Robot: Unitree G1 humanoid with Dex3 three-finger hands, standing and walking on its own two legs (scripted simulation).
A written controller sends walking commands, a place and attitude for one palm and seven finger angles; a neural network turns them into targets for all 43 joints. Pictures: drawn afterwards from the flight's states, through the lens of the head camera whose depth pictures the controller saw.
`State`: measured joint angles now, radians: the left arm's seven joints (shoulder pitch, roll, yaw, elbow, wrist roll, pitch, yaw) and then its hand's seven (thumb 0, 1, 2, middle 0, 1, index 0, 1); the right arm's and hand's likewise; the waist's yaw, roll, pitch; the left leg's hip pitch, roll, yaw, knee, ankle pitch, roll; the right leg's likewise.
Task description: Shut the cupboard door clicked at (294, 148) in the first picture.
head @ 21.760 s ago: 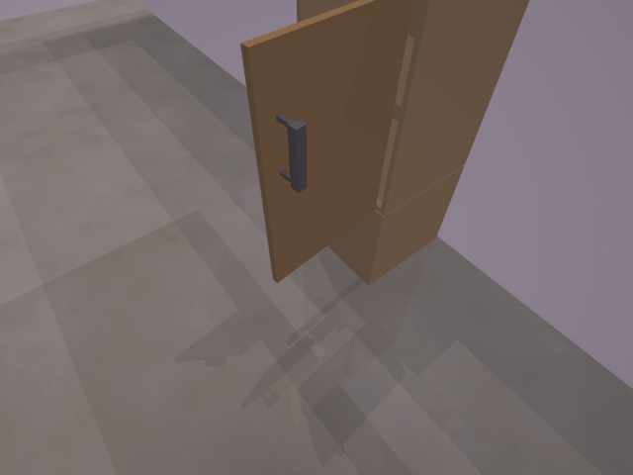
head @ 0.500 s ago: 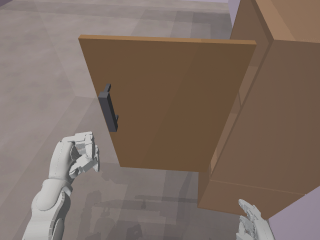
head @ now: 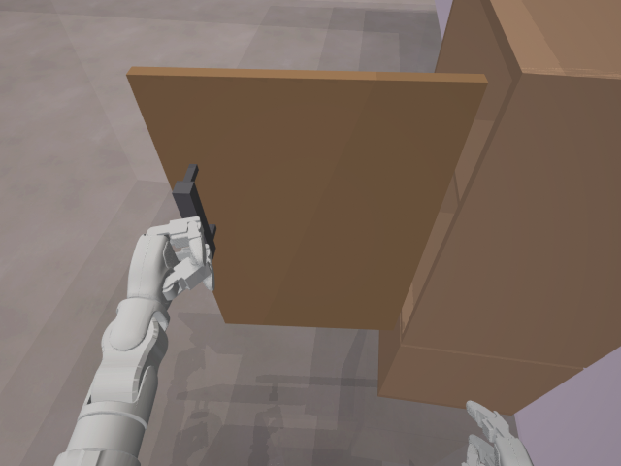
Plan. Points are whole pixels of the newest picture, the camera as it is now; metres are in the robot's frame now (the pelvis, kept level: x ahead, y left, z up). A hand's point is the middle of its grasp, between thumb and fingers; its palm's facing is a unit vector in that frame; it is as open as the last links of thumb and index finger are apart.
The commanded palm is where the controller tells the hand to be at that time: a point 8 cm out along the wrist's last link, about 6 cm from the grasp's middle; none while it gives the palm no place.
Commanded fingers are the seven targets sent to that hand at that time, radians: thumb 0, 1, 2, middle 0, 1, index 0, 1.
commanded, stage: bring the fist close to the handle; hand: left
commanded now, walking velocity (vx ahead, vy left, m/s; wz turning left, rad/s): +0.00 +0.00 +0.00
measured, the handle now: (199, 213) +0.43 +0.17 +0.08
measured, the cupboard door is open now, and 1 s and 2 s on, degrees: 95 91 72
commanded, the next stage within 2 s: push the door shut along its arc in 0.40 s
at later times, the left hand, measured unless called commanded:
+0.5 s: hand (200, 270) +0.33 +0.15 +0.08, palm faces +0.00 -1.00 -0.01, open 3.1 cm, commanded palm +0.31 +0.20 +0.09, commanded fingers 0.00 0.90 0.90 -1.30 -1.50 -1.30 -1.50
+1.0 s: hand (213, 237) +0.38 +0.14 +0.09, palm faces -0.11 -0.99 -0.04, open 3.1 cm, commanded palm +0.38 +0.18 +0.09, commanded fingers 0.00 0.90 0.90 -1.30 -1.50 -1.30 -1.50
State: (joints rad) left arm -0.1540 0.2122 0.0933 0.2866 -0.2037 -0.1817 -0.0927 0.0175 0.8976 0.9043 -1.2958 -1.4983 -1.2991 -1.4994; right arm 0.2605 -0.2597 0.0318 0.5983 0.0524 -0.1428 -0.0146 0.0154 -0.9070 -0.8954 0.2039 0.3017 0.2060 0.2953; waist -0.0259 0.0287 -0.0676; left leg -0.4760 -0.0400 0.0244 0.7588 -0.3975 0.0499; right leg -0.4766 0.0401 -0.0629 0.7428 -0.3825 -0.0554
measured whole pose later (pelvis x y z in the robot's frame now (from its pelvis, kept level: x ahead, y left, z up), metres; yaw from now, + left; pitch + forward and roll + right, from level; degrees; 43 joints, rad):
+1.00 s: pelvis -0.01 +0.01 +0.00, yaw +1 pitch +7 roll -1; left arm -0.48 0.26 0.09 0.67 -0.19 -0.26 -0.16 0.02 0.89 0.90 -1.33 -1.50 -1.31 -1.50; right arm 0.29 -0.27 0.03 0.64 0.06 -0.08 -0.01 0.01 -0.91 -0.90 0.20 0.30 0.21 0.30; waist -0.05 0.02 -0.05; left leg -0.51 -0.05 0.02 0.76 -0.37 0.06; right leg -0.51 0.02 -0.07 0.75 -0.36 -0.04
